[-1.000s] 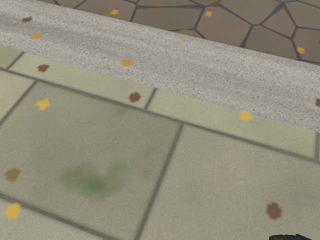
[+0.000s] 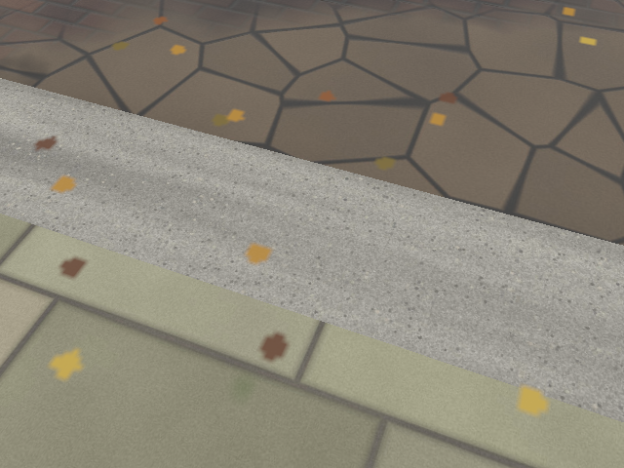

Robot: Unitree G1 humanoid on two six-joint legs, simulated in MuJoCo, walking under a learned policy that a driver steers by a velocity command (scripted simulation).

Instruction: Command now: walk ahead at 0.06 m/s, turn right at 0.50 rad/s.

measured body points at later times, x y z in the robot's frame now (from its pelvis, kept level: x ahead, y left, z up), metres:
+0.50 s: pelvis -0.01 +0.01 +0.00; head +0.02 +0.00 +0.44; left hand +0.21 +0.23 -0.11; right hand +0.01 -0.29 -0.12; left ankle +0.04 +0.12 -0.74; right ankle -0.06 -0.08 -0.73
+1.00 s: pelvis -0.02 +0.00 +0.00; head +0.00 -0.02 +0.45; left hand +0.21 +0.18 -0.11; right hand -0.05 -0.30 -0.11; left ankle +0.05 +0.10 -0.71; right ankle -0.05 -0.08 -0.74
